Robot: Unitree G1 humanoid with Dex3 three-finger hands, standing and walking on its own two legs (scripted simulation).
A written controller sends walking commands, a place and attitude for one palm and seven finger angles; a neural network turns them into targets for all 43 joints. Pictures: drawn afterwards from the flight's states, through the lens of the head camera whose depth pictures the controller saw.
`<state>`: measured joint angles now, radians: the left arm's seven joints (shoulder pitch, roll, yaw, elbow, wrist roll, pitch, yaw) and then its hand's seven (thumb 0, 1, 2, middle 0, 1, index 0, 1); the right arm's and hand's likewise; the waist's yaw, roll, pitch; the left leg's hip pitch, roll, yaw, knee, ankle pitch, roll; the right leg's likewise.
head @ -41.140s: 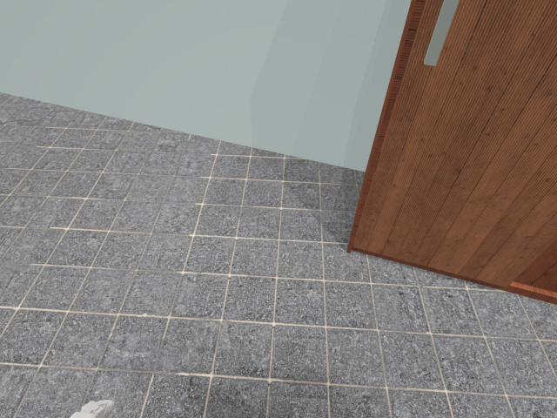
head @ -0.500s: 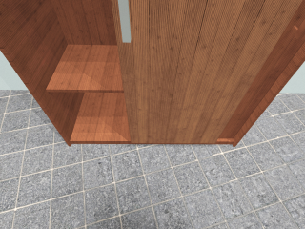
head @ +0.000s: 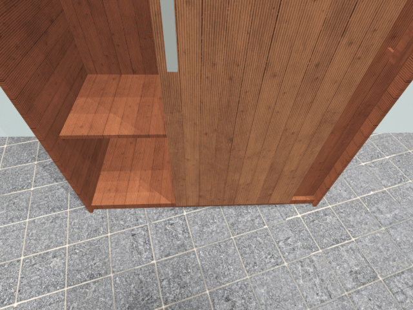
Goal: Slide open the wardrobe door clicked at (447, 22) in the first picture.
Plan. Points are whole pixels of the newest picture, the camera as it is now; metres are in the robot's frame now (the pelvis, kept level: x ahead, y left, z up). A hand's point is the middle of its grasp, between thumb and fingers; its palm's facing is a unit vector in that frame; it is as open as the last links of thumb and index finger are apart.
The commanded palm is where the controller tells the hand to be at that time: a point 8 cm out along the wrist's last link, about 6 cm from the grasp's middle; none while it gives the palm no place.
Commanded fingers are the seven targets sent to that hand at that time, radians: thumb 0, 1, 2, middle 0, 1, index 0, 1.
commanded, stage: let the arm hang, fingers relaxed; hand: left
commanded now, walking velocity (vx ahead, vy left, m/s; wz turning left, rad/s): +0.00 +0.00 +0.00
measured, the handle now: (168, 11) +0.68 +0.13 +0.25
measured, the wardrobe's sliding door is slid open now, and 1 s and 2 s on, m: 0.44 0.44 0.44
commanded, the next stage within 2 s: look to check the result in 0.06 s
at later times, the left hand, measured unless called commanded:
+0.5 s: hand out of the picture +0.02 +0.18 -0.18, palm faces -0.02 -0.98 -0.19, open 7.4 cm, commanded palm none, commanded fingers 0.00 0.90 0.90 -0.20 -0.30 -0.20 -0.30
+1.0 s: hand out of the picture +0.03 +0.18 -0.18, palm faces -0.02 -0.98 -0.19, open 7.4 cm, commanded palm none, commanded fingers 0.00 0.90 0.90 -0.20 -0.30 -0.20 -0.30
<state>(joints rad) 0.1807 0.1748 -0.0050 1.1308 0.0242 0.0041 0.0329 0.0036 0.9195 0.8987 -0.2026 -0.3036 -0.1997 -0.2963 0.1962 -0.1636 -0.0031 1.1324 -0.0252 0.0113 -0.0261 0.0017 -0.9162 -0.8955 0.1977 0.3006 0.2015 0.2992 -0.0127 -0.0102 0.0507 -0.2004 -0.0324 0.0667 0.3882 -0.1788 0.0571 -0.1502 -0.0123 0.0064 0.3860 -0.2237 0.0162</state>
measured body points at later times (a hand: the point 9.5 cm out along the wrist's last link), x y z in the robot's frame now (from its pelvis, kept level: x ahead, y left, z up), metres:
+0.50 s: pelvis +0.01 +0.01 +0.00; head +0.04 +0.01 +0.45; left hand +0.02 +0.23 -0.17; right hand +0.03 -0.22 -0.16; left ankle +0.02 +0.08 -0.74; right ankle -0.01 -0.13 -0.74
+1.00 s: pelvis +0.02 +0.01 +0.00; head +0.03 +0.01 +0.45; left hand +0.03 +0.23 -0.16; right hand +0.02 -0.22 -0.16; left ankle +0.02 +0.08 -0.74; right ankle -0.01 -0.13 -0.74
